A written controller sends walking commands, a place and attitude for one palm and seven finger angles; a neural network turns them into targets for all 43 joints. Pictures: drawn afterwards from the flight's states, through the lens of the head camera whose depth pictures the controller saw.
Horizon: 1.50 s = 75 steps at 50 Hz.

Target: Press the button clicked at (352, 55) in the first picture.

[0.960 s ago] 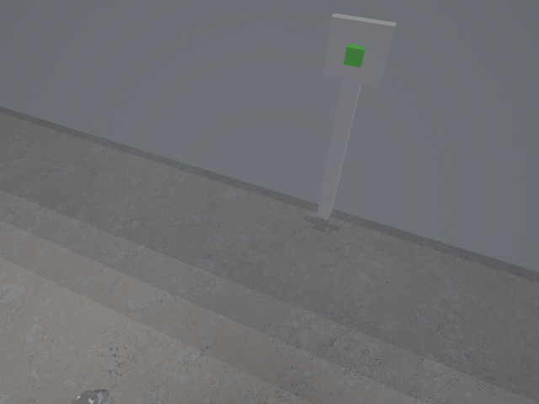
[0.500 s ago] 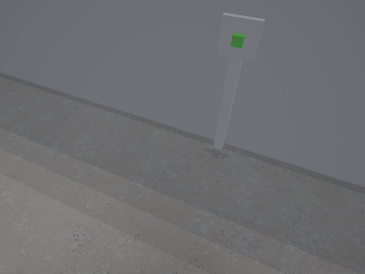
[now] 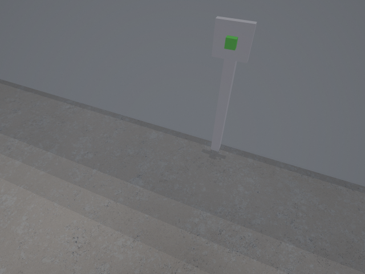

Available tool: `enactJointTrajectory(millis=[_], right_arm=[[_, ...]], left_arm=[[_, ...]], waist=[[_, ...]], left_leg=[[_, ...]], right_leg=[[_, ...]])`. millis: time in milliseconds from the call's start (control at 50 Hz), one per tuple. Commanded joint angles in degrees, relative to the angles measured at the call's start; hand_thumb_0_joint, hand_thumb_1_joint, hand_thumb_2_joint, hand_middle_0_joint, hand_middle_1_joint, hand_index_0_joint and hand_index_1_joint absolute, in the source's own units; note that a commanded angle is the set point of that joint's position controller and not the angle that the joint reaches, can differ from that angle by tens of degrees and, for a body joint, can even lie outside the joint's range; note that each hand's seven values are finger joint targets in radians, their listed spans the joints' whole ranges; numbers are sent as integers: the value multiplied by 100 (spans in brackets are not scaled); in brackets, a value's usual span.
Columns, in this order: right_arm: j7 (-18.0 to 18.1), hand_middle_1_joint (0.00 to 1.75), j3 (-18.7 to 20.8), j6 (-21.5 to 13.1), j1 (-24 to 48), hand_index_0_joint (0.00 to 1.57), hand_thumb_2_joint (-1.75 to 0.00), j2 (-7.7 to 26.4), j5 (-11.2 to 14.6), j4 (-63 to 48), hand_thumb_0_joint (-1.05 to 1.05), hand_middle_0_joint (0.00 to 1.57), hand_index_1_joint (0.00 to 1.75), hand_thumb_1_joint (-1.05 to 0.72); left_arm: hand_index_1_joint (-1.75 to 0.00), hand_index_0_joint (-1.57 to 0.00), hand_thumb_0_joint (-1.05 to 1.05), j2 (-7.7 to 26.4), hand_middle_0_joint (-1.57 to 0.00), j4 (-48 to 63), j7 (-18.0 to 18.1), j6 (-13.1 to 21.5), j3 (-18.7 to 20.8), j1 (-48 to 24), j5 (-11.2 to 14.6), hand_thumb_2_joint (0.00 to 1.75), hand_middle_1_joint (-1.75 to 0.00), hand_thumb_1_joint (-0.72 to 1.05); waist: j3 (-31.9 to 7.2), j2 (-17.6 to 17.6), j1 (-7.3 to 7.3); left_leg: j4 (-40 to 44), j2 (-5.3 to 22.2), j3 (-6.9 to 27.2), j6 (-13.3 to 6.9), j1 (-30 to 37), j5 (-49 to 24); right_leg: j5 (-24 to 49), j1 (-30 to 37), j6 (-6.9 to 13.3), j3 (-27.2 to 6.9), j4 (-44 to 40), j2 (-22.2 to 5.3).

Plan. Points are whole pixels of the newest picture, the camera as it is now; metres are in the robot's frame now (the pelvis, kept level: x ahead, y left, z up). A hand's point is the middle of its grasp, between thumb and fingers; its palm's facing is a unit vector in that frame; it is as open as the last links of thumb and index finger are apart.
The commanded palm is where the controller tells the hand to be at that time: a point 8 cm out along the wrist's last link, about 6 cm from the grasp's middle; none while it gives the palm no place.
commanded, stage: look at it before walking up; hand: left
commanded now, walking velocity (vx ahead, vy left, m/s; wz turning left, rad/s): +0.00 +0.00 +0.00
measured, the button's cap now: (231, 42) +1.07 -0.16 +0.04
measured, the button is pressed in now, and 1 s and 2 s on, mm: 0 0 0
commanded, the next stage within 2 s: walk to a spot facing it in 0.48 s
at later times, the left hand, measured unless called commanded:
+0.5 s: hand out of the picture +0.06 +0.25 -0.16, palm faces -0.03 -0.94 -0.33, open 7.4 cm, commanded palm none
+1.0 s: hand out of the picture +0.09 +0.17 -0.19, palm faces -0.10 -0.98 -0.19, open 7.4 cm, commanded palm none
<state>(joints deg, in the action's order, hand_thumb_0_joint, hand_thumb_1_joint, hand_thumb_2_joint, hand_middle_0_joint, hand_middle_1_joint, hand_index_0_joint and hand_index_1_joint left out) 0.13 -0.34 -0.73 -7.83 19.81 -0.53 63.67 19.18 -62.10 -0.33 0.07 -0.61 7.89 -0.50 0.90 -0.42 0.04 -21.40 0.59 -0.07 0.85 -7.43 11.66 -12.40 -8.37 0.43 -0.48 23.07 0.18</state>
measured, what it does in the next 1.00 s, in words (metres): lifts its right foot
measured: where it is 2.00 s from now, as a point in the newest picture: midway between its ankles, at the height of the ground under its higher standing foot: (198, 262)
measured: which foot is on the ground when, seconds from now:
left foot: down 0.00-0.98, up 1.00-1.00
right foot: down 0.00-1.00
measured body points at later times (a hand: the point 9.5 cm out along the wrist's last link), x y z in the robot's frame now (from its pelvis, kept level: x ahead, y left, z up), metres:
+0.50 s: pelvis +0.00 +0.00 +0.00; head +0.00 +0.00 +0.45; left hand +0.06 +0.30 -0.13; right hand +0.07 -0.30 -0.13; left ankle +0.00 +0.13 -0.74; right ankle +0.00 -0.11 -0.74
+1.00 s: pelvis +0.08 -0.02 -0.03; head +0.10 -0.03 +0.42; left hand +0.10 +0.22 -0.17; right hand +0.02 -0.25 -0.19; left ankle +0.00 +0.12 -0.73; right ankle +0.06 -0.10 -0.75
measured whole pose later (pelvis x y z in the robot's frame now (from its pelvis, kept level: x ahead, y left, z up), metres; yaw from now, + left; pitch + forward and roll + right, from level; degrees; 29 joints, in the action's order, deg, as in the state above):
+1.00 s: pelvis +0.08 -0.02 -0.03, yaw -8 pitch -1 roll +0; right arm 0.5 1.3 -2.0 -20.7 11.9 -0.9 63.4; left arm 10.1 -60.3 -2.1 1.0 1.8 19.7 -1.3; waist 2.4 -1.5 0.2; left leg -42.0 5.4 -7.0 1.3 -9.3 27.8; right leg -20.7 -16.0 2.6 4.3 38.7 0.5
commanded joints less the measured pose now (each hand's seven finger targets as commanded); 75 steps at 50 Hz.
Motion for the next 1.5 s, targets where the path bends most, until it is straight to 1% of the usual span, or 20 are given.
enactJointTrajectory(millis=[0, 560, 680, 760, 840, 880, 920, 940, 960, 980, 1020, 1120, 1240, 1300, 1320, 1340, 1360, 1380, 1420, 1480], right_arm=[[58, 30, 234, -127, 323, 20, -90, 1120, -9, -351, 0, 20, 30, -90], [64, 30, 229, -133, 317, 20, -90, 1137, 11, -305, 0, 20, 30, -90], [12, 30, 173, 31, -354, 20, -90, 460, -99, -262, 0, 20, 30, -90], [42, 30, 280, -93, -720, 20, -90, 483, -76, -406, 0, 20, 30, -90], [86, 30, 446, -227, -1343, 20, -90, 589, -48, -364, 0, 20, 30, -90], [109, 30, 418, -272, -1481, 20, -90, 401, -94, -289, 0, 20, 30, -90], [116, 30, 384, -269, -987, 20, -90, 297, -86, -368, 0, 20, 30, -90], [76, 30, 348, -292, -815, 20, -90, 59, -17, -498, 0, 20, 30, -90], [18, 30, 256, -369, -386, 20, -90, -287, 12, -848, 0, 20, 30, -90], [24, 30, 303, -382, 72, 20, -90, -122, -19, -953, 0, 20, 30, -90], [17, 30, 328, -356, 136, 20, -90, -348, -46, -866, 0, 20, 30, -90], [-89, 30, 369, -163, -301, 20, -90, -672, -58, -733, 0, 20, 30, -90], [-142, 30, 325, -236, 254, 20, -90, -789, -2, -1054, 0, 20, 30, -90], [10, 30, 356, -274, -617, 20, -90, -591, -24, -821, 0, 20, 30, -90], [69, 30, 416, -281, -1418, 20, -90, -332, -55, -600, 0, 20, 30, -90], [140, 30, 526, -294, -1996, 20, -90, 233, -139, -518, 0, 20, 30, -90], [134, 30, 534, -245, -2254, 20, -90, 487, -89, -451, 0, 20, 30, -90], [158, 30, 461, -240, -1782, 20, -90, 399, -12, -563, 0, 20, 30, -90], [163, 30, 385, -279, -960, 20, -90, -126, -45, -757, 0, 20, 30, -90], [135, 30, 328, -336, -605, 20, -90, -428, -96, -749, 0, 20, 30, -90]], left_arm=[[-30, -20, 0, 1233, -20, 388, 90, 150, 264, -249, -12, 90, -30, 90], [-30, -20, 0, 1221, -20, 307, 86, 152, 250, -173, -16, 90, -30, 90], [-30, -20, 0, 558, -20, 288, -12, -87, 227, 554, -84, 90, -30, 90], [-30, -20, 0, 341, -20, 496, -79, 4, 320, 846, -81, 90, -30, 90], [-30, -20, 0, -87, -20, 878, -117, 129, 340, 405, -75, 90, -30, 90], [-30, -20, 0, -226, -20, 947, -137, 200, 371, 237, -77, 90, -30, 90], [-30, -20, 0, -311, -20, 579, -168, 224, 425, 1308, -85, 90, -30, 90], [-30, -20, 0, 38, -20, 238, -115, 281, 525, 2319, -119, 90, -30, 90], [-30, -20, 0, 590, -20, -4, 0, 348, 637, 3191, -73, 90, -30, 90], [-30, -20, 0, 505, -20, -81, 75, 356, 583, 3259, -13, 90, -30, 90], [-30, -20, 0, 105, -20, 81, 141, 351, 498, 2605, -58, 90, -30, 90], [-30, -20, 0, -187, -20, 161, 178, 446, 412, 2020, -114, 90, -30, 90], [-30, -20, 0, -152, -20, 133, 204, 411, 457, 1949, -109, 90, -30, 90], [-30, -20, 0, -92, -20, 180, 227, 359, 503, 1810, -71, 90, -30, 90], [-30, -20, 0, -152, -20, 208, 240, 331, 513, 1797, -54, 90, -30, 90], [-30, -20, 0, -399, -20, 256, 215, 296, 505, 2124, 42, 90, -30, 90], [-30, -20, 0, -621, -20, 364, 191, 298, 463, 2261, 53, 90, -30, 90], [-30, -20, 0, -598, -20, 389, 237, 244, 427, 2160, -4, 90, -30, 90], [-30, -20, 0, -574, -20, 488, 112, 190, 438, 1503, -69, 90, -30, 90], [-30, -20, 0, -792, -20, 409, -25, -5, 437, 1726, -141, 90, -30, 90]], waist=[[-68, 139, 8], [-179, 57, 10], [605, 223, 24], [616, -56, -41], [738, -1057, -309], [756, -802, -296], [324, -383, 319], [-87, 775, 743], [-122, 2165, 935], [72, 1478, 978], [536, 275, 587], [428, 666, 45], [527, 847, 127], [96, 831, -294], [-353, 512, -576], [-1083, -715, -651], [-1453, -1546, -545], [-1361, -1205, -403], [-55, -822, -203], [69, -673, 134]], left_leg=[[347, 580, 511, -222, -92, -391], [401, 639, 534, -226, 4, -612], [125, 523, 238, -179, -671, 2131], [-39, 842, 487, -436, -444, 2109], [746, 2074, 1503, -1170, 632, 1109], [359, 2077, 1011, -1146, 650, -602], [-931, 1504, -88, -650, -421, -872], [-2674, 887, -795, -308, -1587, -646], [-4227, 144, -1064, -43, -3162, 1820], [-4763, 344, -349, -101, -3472, 1988], [-4960, 675, -139, -57, -3700, 1331], [-3971, 664, -438, 170, -3109, 432], [-2116, 346, -749, 34, -2157, -168], [-1155, -7, -876, -103, -581, -729], [-839, 249, -566, -153, 467, -1312], [-1035, 1567, 789, -677, 1797, -3039], [-322, 2749, 1959, -1320, 1727, -4000], [65, 2883, 2097, -1467, 1217, -2923], [588, 2493, 1655, -1383, -207, -694], [839, 1850, 350, -937, -1279, 190]], right_leg=[[266, -187, 164, -685, -587, -720], [638, -50, 137, -620, -538, -696], [-2231, -919, 261, -1063, -506, -441], [-1830, -1325, 402, -986, 292, -190], [-1543, -2672, 116, 136, 2256, -31], [-1741, -2491, 106, 239, 2079, -283], [-713, -432, 201, 529, 796, -113], [-580, 1074, 484, -522, 92, -619], [318, 1797, 1112, -3036, -817, -2095], [942, 1559, 1432, -3437, -846, -2187], [1119, 1075, 1552, -2685, -710, -2038], [1911, 365, 1116, -1100, -871, -1326], [2845, 164, 774, -686, -689, -996], [4016, 85, 551, -526, 449, -788], [3336, -217, 406, -480, 1481, -638], [1018, -1308, 141, -28, 2930, 26], [-2484, -1652, 72, 180, 4760, 455], [-2446, -1907, 91, -190, 5435, 189], [-1608, -2442, 19, -135, 5623, -335], [-948, -1789, -30, 82, 4682, -485]])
